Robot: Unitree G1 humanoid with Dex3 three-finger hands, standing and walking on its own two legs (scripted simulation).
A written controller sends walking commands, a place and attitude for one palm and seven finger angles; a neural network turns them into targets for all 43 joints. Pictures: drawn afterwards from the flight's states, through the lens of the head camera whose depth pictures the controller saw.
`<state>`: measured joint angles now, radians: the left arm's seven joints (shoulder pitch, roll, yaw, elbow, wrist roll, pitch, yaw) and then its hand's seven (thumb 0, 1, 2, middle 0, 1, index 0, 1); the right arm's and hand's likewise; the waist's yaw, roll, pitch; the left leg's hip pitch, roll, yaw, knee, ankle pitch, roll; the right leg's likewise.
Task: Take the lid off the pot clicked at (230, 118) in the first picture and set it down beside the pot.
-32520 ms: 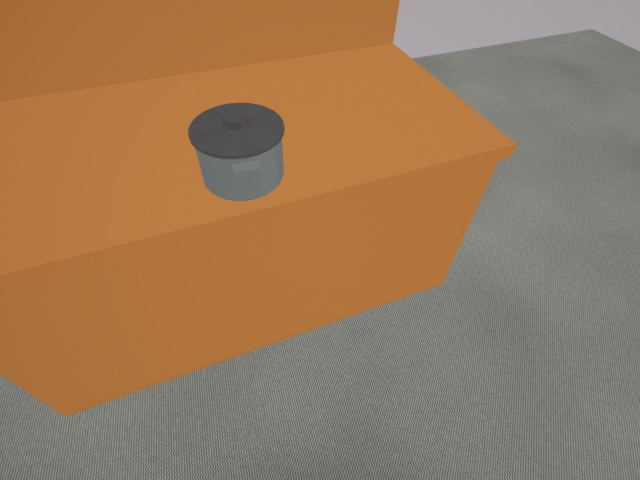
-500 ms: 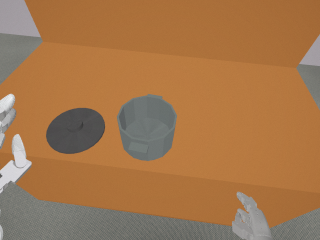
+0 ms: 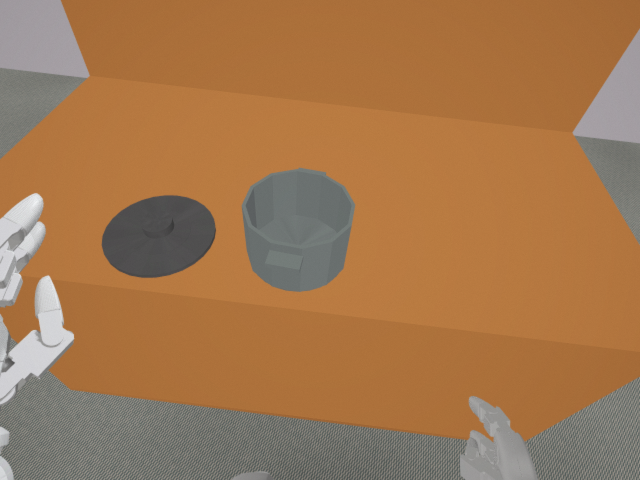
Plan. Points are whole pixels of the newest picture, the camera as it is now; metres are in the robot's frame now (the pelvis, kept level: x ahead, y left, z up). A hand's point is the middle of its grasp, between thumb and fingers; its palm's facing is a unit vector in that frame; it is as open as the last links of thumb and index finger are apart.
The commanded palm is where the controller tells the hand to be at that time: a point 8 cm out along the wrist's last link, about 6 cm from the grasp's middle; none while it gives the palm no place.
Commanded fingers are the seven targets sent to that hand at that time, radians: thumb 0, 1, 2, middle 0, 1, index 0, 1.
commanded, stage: step back with the hand held close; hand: left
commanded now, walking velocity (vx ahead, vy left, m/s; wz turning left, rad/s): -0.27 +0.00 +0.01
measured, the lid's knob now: (157, 224) +0.52 +0.31 -0.04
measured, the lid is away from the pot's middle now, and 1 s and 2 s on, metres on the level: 0.25 0.25 0.25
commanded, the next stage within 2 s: stop stepping back and stand still in 0.54 s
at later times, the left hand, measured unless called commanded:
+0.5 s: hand (10, 476) +0.10 +0.22 +0.17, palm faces +0.19 -0.87 -0.46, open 7.4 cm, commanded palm +0.04 +0.28 +0.20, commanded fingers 0.00 0.90 0.90 -0.20 -0.30 -0.20 -0.30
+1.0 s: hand out of the picture -0.09 +0.30 +0.20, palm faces +0.56 -0.78 -0.29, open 7.4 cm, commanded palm -0.12 +0.30 +0.20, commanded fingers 0.00 0.90 0.90 -0.20 -0.30 -0.20 -0.30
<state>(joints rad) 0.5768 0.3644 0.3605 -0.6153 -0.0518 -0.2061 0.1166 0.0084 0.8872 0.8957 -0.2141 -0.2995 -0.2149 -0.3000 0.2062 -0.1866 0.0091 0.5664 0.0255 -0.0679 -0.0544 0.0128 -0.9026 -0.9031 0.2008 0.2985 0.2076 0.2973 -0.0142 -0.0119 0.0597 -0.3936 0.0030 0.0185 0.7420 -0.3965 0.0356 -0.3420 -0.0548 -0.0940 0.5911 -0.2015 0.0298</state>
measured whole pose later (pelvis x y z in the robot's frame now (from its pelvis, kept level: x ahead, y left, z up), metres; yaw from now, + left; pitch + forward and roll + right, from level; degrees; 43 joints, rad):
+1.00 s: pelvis -0.25 +0.02 -0.04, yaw +1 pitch -2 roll +2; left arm 0.37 0.50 0.54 -0.68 -0.03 -0.28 0.10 0.00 0.88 0.90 -0.22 -0.30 -0.22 -0.30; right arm 0.24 -0.10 0.01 0.64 0.03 -0.14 -0.03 0.02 -0.91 -0.90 0.20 0.30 0.20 0.30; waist 0.04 -0.23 -0.05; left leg -0.21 -0.06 0.10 0.88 -0.74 0.08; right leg -0.63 -0.07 0.07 1.08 -0.47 0.01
